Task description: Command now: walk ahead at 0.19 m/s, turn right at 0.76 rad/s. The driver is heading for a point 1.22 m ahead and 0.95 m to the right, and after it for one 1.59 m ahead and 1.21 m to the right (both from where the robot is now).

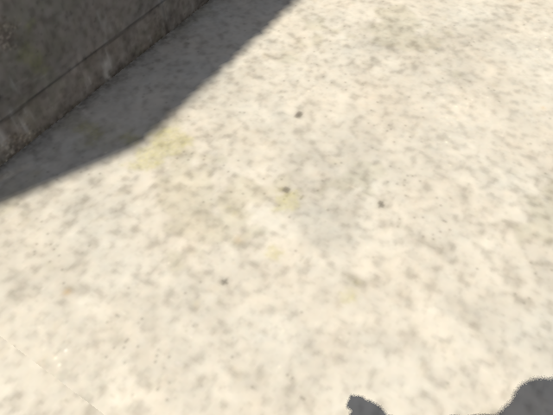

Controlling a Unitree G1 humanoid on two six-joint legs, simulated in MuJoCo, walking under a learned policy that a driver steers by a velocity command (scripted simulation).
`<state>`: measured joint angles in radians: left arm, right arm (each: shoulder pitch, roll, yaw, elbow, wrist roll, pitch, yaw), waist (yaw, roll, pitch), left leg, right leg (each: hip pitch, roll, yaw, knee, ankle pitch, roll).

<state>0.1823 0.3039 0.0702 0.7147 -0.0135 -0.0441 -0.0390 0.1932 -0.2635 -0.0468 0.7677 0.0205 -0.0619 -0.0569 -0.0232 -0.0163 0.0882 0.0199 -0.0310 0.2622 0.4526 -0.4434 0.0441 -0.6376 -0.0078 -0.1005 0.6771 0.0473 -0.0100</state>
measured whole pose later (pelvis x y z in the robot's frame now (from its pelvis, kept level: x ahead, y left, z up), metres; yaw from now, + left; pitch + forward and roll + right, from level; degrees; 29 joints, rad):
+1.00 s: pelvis +0.19 +0.04 +0.00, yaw -58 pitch +2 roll +2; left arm 0.17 0.32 0.08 0.53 -0.02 0.08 0.00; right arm 0.11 -0.33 -0.10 0.73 0.01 0.01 0.00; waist -0.02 0.02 0.08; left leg -0.31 0.15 0.21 0.67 -0.38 -0.05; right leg -0.35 -0.04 -0.03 0.62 -0.30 -0.02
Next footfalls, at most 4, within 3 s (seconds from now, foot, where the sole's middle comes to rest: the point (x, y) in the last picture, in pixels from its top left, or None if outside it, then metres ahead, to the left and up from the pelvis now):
0.04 right None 0.22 -0.05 -0.76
0.50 left None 0.34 0.12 -0.76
0.98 right None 0.12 -0.05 -0.76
1.38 left None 0.34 0.04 -0.76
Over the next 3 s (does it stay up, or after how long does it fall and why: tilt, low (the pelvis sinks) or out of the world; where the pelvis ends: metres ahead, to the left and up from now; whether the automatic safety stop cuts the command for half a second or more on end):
stays up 0.96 -0.39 0.00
